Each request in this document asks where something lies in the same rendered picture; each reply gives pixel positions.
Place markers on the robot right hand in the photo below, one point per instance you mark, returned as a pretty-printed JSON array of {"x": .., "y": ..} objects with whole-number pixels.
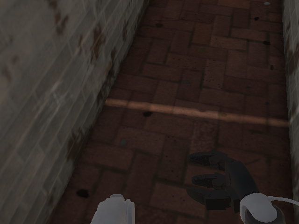
[{"x": 229, "y": 189}]

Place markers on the left robot thigh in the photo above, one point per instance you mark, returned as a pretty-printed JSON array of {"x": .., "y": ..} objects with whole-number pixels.
[{"x": 115, "y": 210}]

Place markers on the left robot shin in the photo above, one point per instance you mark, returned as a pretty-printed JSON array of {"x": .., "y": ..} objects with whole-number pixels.
[{"x": 115, "y": 196}]

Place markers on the robot right forearm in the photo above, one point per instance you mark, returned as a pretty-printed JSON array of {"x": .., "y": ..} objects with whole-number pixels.
[{"x": 256, "y": 209}]

